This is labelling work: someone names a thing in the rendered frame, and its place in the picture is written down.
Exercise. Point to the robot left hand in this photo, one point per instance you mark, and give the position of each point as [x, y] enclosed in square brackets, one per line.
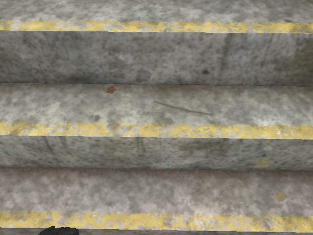
[52, 230]

